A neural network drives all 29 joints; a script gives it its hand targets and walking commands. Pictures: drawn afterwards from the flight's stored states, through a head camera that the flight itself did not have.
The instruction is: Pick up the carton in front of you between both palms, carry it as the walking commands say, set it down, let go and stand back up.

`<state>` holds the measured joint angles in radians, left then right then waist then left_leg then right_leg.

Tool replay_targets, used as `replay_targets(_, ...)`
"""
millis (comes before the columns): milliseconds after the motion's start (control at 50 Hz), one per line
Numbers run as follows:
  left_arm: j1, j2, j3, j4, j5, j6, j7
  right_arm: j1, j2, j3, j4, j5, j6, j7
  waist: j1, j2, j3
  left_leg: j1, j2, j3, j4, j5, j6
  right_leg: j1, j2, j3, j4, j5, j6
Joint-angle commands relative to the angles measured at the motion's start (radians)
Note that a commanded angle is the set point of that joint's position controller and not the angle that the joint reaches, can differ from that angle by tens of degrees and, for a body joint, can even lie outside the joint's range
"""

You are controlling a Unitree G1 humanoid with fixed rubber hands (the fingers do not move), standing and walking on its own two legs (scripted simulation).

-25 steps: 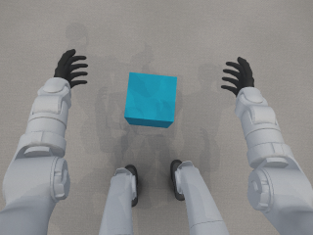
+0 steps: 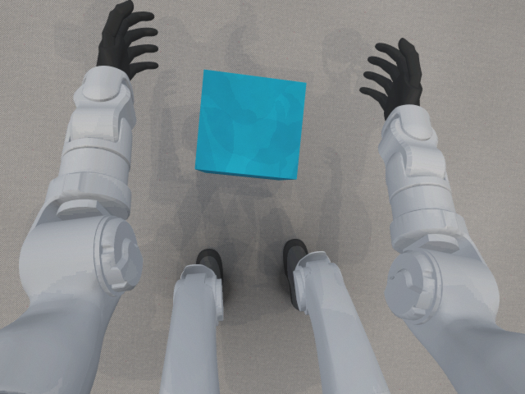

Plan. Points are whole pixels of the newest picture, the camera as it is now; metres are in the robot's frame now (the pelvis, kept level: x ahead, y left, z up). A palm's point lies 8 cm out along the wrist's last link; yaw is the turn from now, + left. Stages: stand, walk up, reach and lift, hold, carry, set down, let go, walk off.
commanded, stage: reach and lift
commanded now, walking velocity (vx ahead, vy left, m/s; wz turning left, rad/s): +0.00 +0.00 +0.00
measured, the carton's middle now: (248, 134) +0.49 -0.01 -0.49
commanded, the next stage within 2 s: none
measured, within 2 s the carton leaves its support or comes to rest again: leaves its support in 1.46 s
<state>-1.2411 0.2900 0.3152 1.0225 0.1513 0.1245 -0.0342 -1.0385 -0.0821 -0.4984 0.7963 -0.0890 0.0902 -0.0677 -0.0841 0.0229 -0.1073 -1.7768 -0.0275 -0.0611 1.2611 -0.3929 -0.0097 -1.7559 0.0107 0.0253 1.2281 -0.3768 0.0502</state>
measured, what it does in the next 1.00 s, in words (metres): lowers itself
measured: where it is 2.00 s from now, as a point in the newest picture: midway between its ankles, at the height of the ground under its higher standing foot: (256, 292)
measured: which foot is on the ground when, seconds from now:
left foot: down 0.00-1.00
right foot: down 0.00-1.00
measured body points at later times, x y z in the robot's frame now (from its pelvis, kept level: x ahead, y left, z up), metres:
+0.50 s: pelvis -0.06 +0.00 -0.20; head +0.31 +0.01 +0.05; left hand +0.53 +0.17 -0.37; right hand +0.48 -0.21 -0.37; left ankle +0.05 +0.12 -0.58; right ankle +0.06 -0.14 -0.58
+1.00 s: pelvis -0.05 +0.00 -0.24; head +0.32 +0.01 +0.00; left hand +0.53 +0.15 -0.43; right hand +0.48 -0.20 -0.42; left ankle +0.05 +0.12 -0.58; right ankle +0.06 -0.14 -0.58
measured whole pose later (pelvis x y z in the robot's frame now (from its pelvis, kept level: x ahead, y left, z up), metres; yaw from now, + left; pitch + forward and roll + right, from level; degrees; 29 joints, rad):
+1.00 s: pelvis -0.05 +0.00 -0.24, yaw -2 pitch +38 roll -3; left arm -1.56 0.46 -0.06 1.23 -0.21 0.06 0.06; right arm -1.40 -0.24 -0.20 1.09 0.23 0.03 -0.17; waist -0.07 -0.03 0.34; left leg -2.29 -0.03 -0.06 2.21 -0.59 -0.02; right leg -2.27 0.04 0.02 2.17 -0.56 0.07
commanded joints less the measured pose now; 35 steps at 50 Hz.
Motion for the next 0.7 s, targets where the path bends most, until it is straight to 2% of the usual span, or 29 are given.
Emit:
replay_targets(0, -0.176, 0.072, -0.009, -0.078, -0.010, -0.034, 0.019, -0.116, -0.089, 0.007, -0.060, 0.010, -0.033, -0.007, -0.010, 0.088, -0.872, 0.524, -0.034, 0.030, 0.102, 0.542, -0.022, 0.238, 0.065, -0.094, 0.093, 0.445, 0.035)
replay_targets(60, -0.211, 0.116, -0.048, -0.091, -0.056, -0.048, 0.039, -0.152, -0.115, 0.049, -0.061, 0.054, -0.042, -0.026, 0.000, 0.076, -0.933, 0.428, -0.038, 0.046, 0.208, 0.484, -0.022, 0.248, 0.062, -0.087, 0.205, 0.448, 0.039)
replay_targets(140, -0.297, 0.194, -0.137, -0.121, -0.160, -0.052, 0.063, -0.232, -0.182, 0.130, -0.082, 0.140, -0.040, -0.058, -0.008, 0.075, -1.067, 0.388, -0.037, 0.065, 0.349, 0.433, -0.022, 0.279, 0.056, -0.099, 0.349, 0.448, 0.045)
replay_targets(240, -0.411, 0.254, -0.231, -0.131, -0.262, -0.032, 0.076, -0.336, -0.234, 0.210, -0.090, 0.236, -0.010, -0.088, -0.017, 0.105, -1.136, 0.375, -0.028, 0.084, 0.481, 0.315, -0.027, 0.238, 0.051, -0.125, 0.478, 0.325, 0.038)
replay_targets(320, -0.504, 0.282, -0.262, -0.075, -0.298, -0.006, 0.078, -0.434, -0.262, 0.229, -0.042, 0.274, 0.016, -0.101, -0.019, 0.119, -1.053, 0.324, -0.011, 0.092, 0.533, 0.156, -0.027, 0.151, 0.034, -0.137, 0.538, 0.166, 0.030)
replay_targets(420, -0.575, 0.293, -0.284, 0.054, -0.311, -0.009, 0.073, -0.530, -0.273, 0.224, 0.081, 0.264, 0.013, -0.098, -0.022, 0.092, -0.867, 0.169, 0.014, 0.082, 0.596, 0.007, -0.020, 0.094, 0.016, -0.127, 0.612, 0.051, 0.028)
replay_targets(540, -0.633, 0.317, -0.308, 0.148, -0.328, -0.047, 0.074, -0.610, -0.291, 0.230, 0.185, 0.257, -0.023, -0.085, -0.014, 0.070, -0.750, 0.085, 0.025, 0.061, 0.683, 0.019, -0.021, 0.065, 0.010, -0.108, 0.711, 0.073, 0.027)
replay_targets(640, -0.703, 0.334, -0.341, 0.095, -0.359, -0.078, 0.085, -0.675, -0.323, 0.261, 0.170, 0.290, -0.057, -0.089, -0.010, 0.073, -0.783, 0.115, 0.023, 0.056, 0.746, 0.094, -0.020, 0.077, 0.009, -0.104, 0.775, 0.153, 0.021)
replay_targets(680, -0.694, 0.323, -0.360, 0.084, -0.370, -0.083, 0.085, -0.657, -0.318, 0.273, 0.181, 0.300, -0.067, -0.093, -0.021, 0.075, -0.794, 0.136, 0.019, 0.052, 0.772, 0.154, -0.020, 0.093, 0.015, -0.105, 0.797, 0.211, 0.021)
